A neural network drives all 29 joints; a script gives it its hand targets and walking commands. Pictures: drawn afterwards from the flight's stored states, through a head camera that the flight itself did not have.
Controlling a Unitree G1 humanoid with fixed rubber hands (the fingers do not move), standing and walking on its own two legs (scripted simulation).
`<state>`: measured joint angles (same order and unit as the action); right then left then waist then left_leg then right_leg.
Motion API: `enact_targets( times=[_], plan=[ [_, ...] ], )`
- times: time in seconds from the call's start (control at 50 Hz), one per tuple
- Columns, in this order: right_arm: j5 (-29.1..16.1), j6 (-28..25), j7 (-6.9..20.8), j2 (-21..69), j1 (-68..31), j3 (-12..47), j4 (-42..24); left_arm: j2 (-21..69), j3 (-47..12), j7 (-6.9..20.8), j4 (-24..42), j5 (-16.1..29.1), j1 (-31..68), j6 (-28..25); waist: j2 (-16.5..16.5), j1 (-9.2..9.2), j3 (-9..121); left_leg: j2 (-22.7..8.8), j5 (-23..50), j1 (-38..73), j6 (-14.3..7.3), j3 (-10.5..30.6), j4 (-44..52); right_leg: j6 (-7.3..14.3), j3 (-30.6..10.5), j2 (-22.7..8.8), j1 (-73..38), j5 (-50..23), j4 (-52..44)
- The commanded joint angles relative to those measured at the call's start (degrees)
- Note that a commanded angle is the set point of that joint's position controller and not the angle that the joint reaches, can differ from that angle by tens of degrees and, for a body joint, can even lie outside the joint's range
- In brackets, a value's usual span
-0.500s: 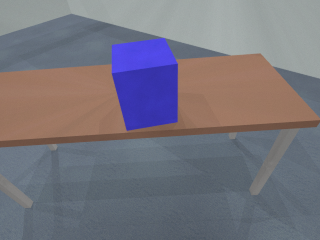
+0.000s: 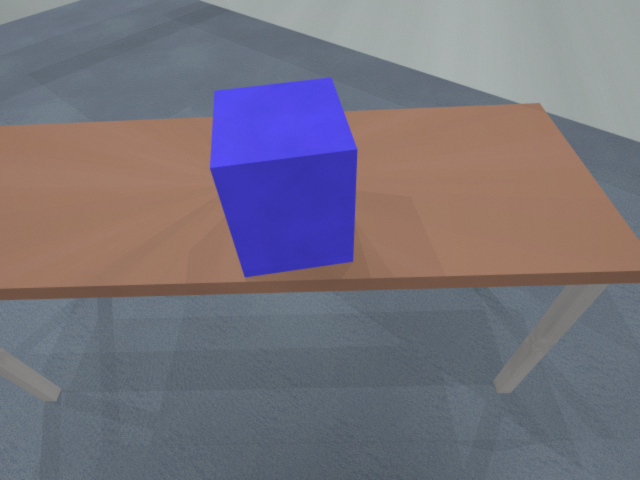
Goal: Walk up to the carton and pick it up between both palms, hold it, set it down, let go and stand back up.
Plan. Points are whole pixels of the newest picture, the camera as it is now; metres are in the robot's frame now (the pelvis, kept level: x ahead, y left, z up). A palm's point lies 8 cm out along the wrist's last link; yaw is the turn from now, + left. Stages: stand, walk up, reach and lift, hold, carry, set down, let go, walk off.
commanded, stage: walk up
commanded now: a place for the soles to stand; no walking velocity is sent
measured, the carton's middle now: (286, 180) +0.60 +0.06 +0.03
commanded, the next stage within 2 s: none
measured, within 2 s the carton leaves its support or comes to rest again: neither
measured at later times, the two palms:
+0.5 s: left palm (1, 477) +0.18 +0.44 -0.11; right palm (473, 422) +0.22 -0.18 -0.08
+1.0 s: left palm (28, 431) +0.23 +0.42 -0.09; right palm (473, 404) +0.26 -0.20 -0.12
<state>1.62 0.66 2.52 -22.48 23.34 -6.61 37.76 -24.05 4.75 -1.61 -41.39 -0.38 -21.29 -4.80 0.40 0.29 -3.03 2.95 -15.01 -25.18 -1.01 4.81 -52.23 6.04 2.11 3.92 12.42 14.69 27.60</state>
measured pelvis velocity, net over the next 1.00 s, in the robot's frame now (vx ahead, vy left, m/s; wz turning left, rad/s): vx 0.15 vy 0.09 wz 0.05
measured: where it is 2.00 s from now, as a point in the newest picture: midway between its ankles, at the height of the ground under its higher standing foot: outside the picture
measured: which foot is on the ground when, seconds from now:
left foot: up 0.00-0.26, down 0.28-1.00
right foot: down 0.00-0.32, up 0.34-0.80, down 0.82-1.00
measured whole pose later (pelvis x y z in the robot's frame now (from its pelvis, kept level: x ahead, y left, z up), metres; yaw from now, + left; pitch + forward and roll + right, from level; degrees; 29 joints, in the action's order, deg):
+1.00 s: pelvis +0.15 +0.09 -0.03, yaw +3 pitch -4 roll +1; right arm 1.6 -0.5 -0.5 -22.5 17.6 -3.0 37.8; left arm -24.1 3.4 -1.1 -41.4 -0.9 -14.5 -1.1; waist 1.4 0.0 -5.3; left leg 5.7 -23.9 -14.2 -4.3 3.0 -42.6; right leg 2.8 1.7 1.2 22.3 15.2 41.7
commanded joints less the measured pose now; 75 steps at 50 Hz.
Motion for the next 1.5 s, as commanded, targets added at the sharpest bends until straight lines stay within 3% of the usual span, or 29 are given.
enact_targets(
  times=[0.0,0.08,0.16,0.18,0.22,0.24,0.26,0.28,0.3,0.32,0.34,0.38,0.46,0.5,0.56,0.66,0.74,0.76,0.78,0.8,0.84,0.86,0.9,0.94,1.0,1.06,1.12,1.16,1.48],
  plan=[
    [0.4,-0.4,-0.1,-11.7,-1.4,-2.5,-1.3,-13.5,3.7,-1.2,1.1,0.0,-5.4,-2.3,1.2,0.30,0.1,-4.5,2.3,-16.1,-0.8,5.3,-2.5,-5.8,-21.5,-21.0,-15.3,-2.8,-12.0],
    [0.6,-1.2,0.5,-10.8,-6.3,-2.2,-3.3,-13.4,3.6,-0.5,1.2,-0.1,-5.4,-2.3,-1.6,1.75,-1.1,-6.6,-2.0,-15.3,-0.8,1.0,3.6,1.5,-18.5,-21.1,-16.2,-5.8,-8.6],
    [1.4,-2.7,1.1,-10.7,-9.3,-1.4,-5.1,-15.3,3.6,0.0,2.3,-0.2,-4.7,-2.0,-3.6,1.60,-0.6,-7.8,-8.7,-12.2,-2.6,-2.1,9.2,8.1,-18.7,-24.9,-14.0,-12.4,-2.8],
    [1.4,-3.2,1.2,-11.1,-9.6,-1.6,-5.4,-15.6,3.5,0.1,2.7,-0.2,-3.5,-2.1,-4.2,1.17,-0.1,-8.0,-9.4,-9.7,-3.4,-2.5,11.1,8.9,-18.4,-25.5,-12.1,-15.2,-0.8],
    [1.1,-4.5,1.0,-11.7,-1.8,-1.8,-2.5,-14.1,2.1,0.3,3.9,0.3,1.8,-2.2,-0.6,-4.69,4.2,-5.0,-0.4,10.9,-5.2,-5.0,24.2,4.1,-7.8,-18.9,-1.8,-21.7,10.8],
    [1.6,-5.2,0.2,-14.6,6.1,-3.5,0.3,-10.7,1.0,0.5,4.1,0.2,0.7,-2.1,8.2,-7.71,10.0,-3.8,-1.0,23.9,-6.2,0.4,26.5,0.9,-3.7,-11.5,3.7,-22.5,28.0],
    [1.4,-5.2,-0.7,-18.2,5.9,-4.2,-0.4,-5.5,-0.3,0.6,3.9,1.2,-4.1,-1.9,17.8,-5.16,11.4,-14.6,-3.0,30.4,-8.9,19.5,29.4,-3.2,0.4,-4.6,14.7,-0.7,38.1],
    [0.5,-5.0,-1.4,-20.6,3.0,-4.1,-1.6,-8.0,0.0,0.4,3.7,0.9,-4.5,-1.3,15.2,-4.06,6.7,-21.8,-4.5,29.7,-11.3,39.7,35.4,-4.6,-2.4,1.7,26.2,17.3,39.2],
    [-0.7,-4.5,-1.3,-20.3,0.3,-4.0,-1.8,-12.8,0.8,0.0,3.3,-0.5,-2.3,-0.6,12.2,-3.56,2.8,-23.5,-6.4,24.9,-15.0,44.1,35.5,-4.3,-5.6,-1.1,27.8,20.1,43.7],
    [-1.0,-4.2,-1.4,-17.9,-0.4,-3.6,-1.7,-14.1,1.0,0.0,3.2,-0.7,0.0,-0.4,5.7,-3.47,-3.8,-21.0,-4.7,17.9,-12.8,38.4,35.1,-4.1,-7.2,-3.3,27.2,16.7,43.5],
    [-1.2,-4.3,-1.8,-16.3,-0.4,-3.1,-1.0,-12.7,0.9,0.6,2.9,-0.4,1.0,-0.2,3.4,-2.60,-8.5,-18.5,1.8,13.1,-9.8,30.7,34.5,-4.2,-6.9,-4.8,25.3,12.6,41.0],
    [-1.4,-4.6,-2.2,-14.4,-1.3,-1.7,-0.4,-11.3,1.0,1.4,2.6,0.4,0.1,0.4,6.5,-1.22,-8.1,-14.0,14.2,10.2,-5.7,20.8,33.7,-4.4,-6.5,-5.6,20.2,7.6,37.7],
    [-1.9,-4.3,-3.1,-12.0,2.6,-0.5,-0.6,-9.2,1.2,0.9,2.6,0.8,-0.2,1.4,7.9,-2.16,-1.5,-10.8,43.7,20.1,-2.5,12.4,27.0,-4.9,-4.5,-4.7,19.5,3.8,34.9],
    [-2.2,-3.9,-4.0,-11.7,3.6,-0.4,-0.4,-8.5,0.8,0.4,2.6,0.9,1.5,2.2,6.9,-2.67,-1.2,-10.5,49.9,23.5,0.6,11.9,25.5,-4.6,-4.9,-4.6,20.7,3.0,32.2],
    [-1.9,-3.6,-5.1,-12.0,3.0,-0.4,-0.3,-7.9,0.3,0.0,2.2,1.2,3.1,3.3,6.4,-3.02,-1.1,-11.1,49.1,24.9,2.3,12.1,25.3,-4.4,-5.3,-4.4,20.6,3.6,27.6],
    [-1.7,-3.3,-5.7,-11.8,2.4,-0.2,0.3,-7.8,0.2,-0.4,2.6,1.0,6.7,3.4,3.5,-3.37,1.7,-13.0,46.3,27.7,-1.3,13.5,23.9,-4.3,-3.5,-5.4,16.9,6.1,15.9],
    [-2.0,-3.2,-5.7,-12.4,-4.6,0.3,0.0,-7.3,0.0,-0.4,0.3,0.8,4.5,3.1,2.6,0.06,3.4,-12.1,40.8,16.0,-1.5,9.8,19.1,-2.6,-3.6,-5.6,1.8,-5.1,4.0],
    [-2.1,-3.1,-5.4,-11.7,-7.1,0.6,-0.3,-7.8,0.3,-0.5,-0.4,0.7,3.0,2.7,0.4,1.80,4.3,-10.6,33.0,11.0,-0.3,8.7,16.7,-1.6,-6.5,-7.1,-4.1,-13.8,1.8],
    [-2.3,-3.0,-5.2,-10.1,-7.7,1.1,-0.1,-10.2,0.8,-0.6,-0.7,0.2,3.1,2.4,-4.2,1.69,4.9,-6.8,23.7,6.2,0.9,7.0,12.2,1.0,-13.1,-12.7,-6.9,-23.0,2.3],
    [-2.2,-2.5,-5.1,-9.9,-6.2,1.0,0.9,-11.3,1.0,-0.6,-0.3,0.1,4.8,2.3,-5.9,0.50,4.3,-3.1,12.0,5.3,2.5,5.4,8.5,5.7,-19.9,-18.5,-3.1,-22.6,1.3],
    [-1.5,-1.2,-4.6,-10.3,-2.2,0.7,3.5,-11.6,0.4,-0.4,1.3,0.1,10.3,2.6,-7.8,-2.39,0.0,-1.3,-14.5,13.3,-0.2,0.2,7.5,8.8,-21.9,-23.5,14.2,0.6,-5.3],
    [-1.0,-0.8,-4.0,-10.3,-1.1,0.6,4.0,-10.8,0.1,-0.2,1.3,-0.3,11.3,2.7,-8.7,-3.09,-3.4,-0.9,-15.8,14.1,-2.3,0.0,6.3,8.1,-22.8,-22.6,20.3,14.1,-8.7],
    [-0.3,-0.8,-3.0,-10.6,-0.5,0.2,4.3,-11.4,0.0,0.0,2.0,-0.8,13.4,2.8,-9.8,-4.02,-7.7,-1.4,-12.9,14.7,-3.4,-0.3,8.0,5.0,-20.4,-18.8,25.6,23.8,-10.5],
    [-0.2,-1.2,-2.6,-11.0,-1.6,0.0,4.3,-11.1,0.1,0.3,1.8,-0.9,13.5,2.8,-8.8,-3.61,-7.6,-2.5,-12.8,12.3,-4.2,1.8,14.4,2.1,-19.1,-16.3,22.9,23.9,-7.9],
    [0.1,-2.0,-2.7,-13.3,-7.4,0.0,2.4,-10.1,0.2,1.1,0.7,-0.2,12.0,3.1,-4.2,-0.83,-6.8,-7.7,-24.6,-1.4,-6.1,13.9,28.3,-1.6,-14.4,-9.5,10.6,19.6,0.6],
    [0.1,-2.6,-3.0,-12.1,-9.9,0.6,2.0,-9.6,0.2,1.4,0.6,-0.2,10.8,2.9,-3.4,0.81,-5.3,-8.1,-20.3,-5.3,-5.5,14.3,28.9,-1.4,-13.5,-9.3,3.1,11.8,2.1],
    [-0.4,-2.6,-3.0,-11.3,-8.8,0.5,2.3,-10.4,0.5,1.3,0.4,-0.2,11.1,2.4,-3.6,-0.40,-1.7,-5.3,-9.1,1.8,-3.9,8.9,23.4,-0.5,-15.8,-12.1,4.2,4.3,-0.1],
    [-0.7,-2.5,-3.1,-11.4,-7.8,0.6,2.1,-10.3,0.3,1.2,0.8,-0.1,11.6,2.4,-5.6,-0.79,-1.1,-6.2,-9.1,2.9,-4.1,9.8,23.6,-0.4,-14.8,-11.7,4.3,3.3,0.4],
    [-0.8,-2.6,-3.3,-11.6,-10.1,1.0,1.6,-9.9,0.2,1.2,1.2,-0.1,11.1,2.7,-3.1,0.39,1.2,-7.7,-1.3,2.4,-4.7,10.4,23.5,-0.3,-12.1,-10.3,1.5,-5.8,4.7]
  ],
)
